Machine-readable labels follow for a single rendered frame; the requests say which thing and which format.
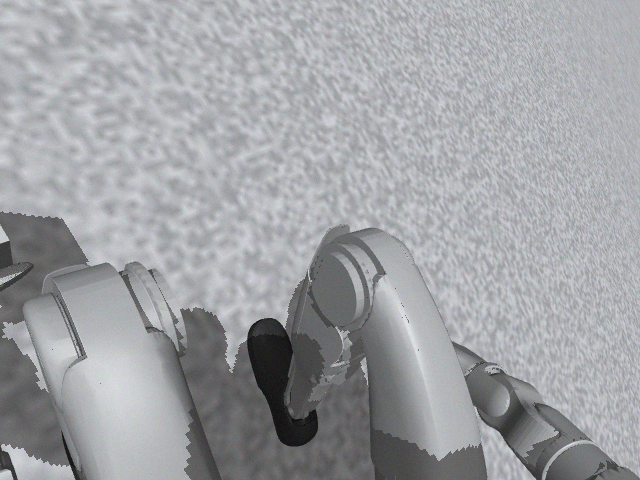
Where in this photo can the right robot hand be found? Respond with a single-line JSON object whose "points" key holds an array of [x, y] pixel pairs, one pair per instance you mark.
{"points": [[468, 359]]}

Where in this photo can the right robot arm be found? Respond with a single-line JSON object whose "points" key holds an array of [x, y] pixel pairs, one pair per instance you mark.
{"points": [[549, 445]]}

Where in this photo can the right robot foot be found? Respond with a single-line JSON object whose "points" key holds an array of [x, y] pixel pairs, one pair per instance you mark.
{"points": [[270, 353]]}

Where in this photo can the left robot hand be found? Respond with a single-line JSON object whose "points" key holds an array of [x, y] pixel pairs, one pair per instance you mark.
{"points": [[11, 274]]}

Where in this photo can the left robot foot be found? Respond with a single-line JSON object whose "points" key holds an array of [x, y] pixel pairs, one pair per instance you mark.
{"points": [[70, 460]]}

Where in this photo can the carton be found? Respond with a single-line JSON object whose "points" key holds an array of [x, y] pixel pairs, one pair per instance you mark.
{"points": [[5, 250]]}

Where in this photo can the left robot arm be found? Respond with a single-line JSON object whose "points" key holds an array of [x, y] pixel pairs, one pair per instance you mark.
{"points": [[7, 471]]}

